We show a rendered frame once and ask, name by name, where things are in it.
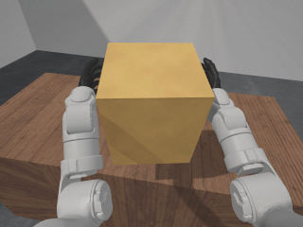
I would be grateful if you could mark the pedestal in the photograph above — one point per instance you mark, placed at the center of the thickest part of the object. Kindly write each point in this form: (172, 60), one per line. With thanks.
(194, 194)

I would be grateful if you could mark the right robot hand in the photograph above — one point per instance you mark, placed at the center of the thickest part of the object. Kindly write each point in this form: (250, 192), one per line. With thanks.
(211, 73)

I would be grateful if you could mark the robot right upper arm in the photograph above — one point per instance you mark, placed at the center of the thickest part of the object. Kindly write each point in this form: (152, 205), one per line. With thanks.
(262, 200)

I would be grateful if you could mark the carton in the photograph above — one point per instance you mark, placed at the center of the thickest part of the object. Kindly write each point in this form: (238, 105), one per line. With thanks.
(153, 100)

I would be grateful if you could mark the robot right forearm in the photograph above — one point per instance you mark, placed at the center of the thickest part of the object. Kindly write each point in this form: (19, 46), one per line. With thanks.
(240, 149)

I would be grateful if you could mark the robot left upper arm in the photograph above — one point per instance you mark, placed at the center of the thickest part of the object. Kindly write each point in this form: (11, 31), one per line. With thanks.
(82, 204)

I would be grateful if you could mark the robot left forearm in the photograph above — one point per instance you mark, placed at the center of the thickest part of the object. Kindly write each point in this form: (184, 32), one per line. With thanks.
(80, 134)

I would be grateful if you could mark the left robot hand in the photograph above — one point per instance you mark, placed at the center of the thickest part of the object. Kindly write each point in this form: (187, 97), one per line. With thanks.
(88, 75)

